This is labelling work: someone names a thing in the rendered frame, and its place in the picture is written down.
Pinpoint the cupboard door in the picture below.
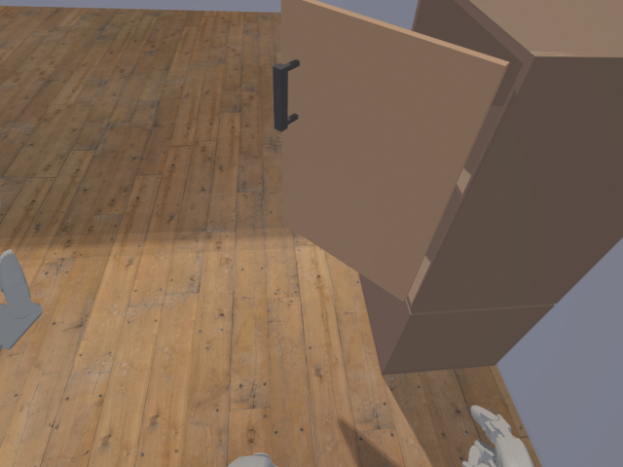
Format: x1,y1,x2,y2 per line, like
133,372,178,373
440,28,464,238
281,0,509,302

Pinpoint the handle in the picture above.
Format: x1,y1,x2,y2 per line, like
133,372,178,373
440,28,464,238
273,59,300,132

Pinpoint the robot left hand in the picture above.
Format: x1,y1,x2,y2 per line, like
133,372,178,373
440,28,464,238
0,199,43,350

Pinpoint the robot right hand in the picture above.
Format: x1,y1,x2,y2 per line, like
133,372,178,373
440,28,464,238
462,405,534,467

